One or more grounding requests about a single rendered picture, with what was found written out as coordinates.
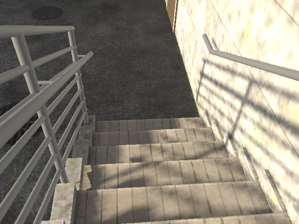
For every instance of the stairs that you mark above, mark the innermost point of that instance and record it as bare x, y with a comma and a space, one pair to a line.
166, 171

